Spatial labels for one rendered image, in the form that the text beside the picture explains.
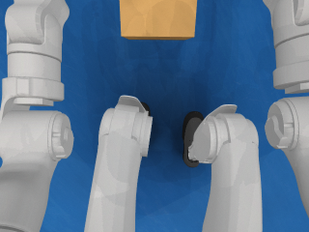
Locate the left robot upper arm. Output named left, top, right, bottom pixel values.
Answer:
left=0, top=110, right=74, bottom=232

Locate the right robot upper arm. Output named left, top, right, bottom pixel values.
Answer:
left=265, top=96, right=309, bottom=218

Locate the right robot thigh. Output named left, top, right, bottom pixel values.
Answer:
left=200, top=113, right=263, bottom=232

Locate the robot thigh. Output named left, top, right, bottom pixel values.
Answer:
left=200, top=113, right=263, bottom=232
left=84, top=104, right=153, bottom=232

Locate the robot right forearm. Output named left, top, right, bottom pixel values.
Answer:
left=263, top=0, right=309, bottom=94

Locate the left robot thigh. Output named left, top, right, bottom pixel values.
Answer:
left=84, top=104, right=153, bottom=232

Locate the carton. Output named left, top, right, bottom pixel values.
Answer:
left=119, top=0, right=197, bottom=41

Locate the robot left forearm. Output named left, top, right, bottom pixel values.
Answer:
left=0, top=0, right=70, bottom=157

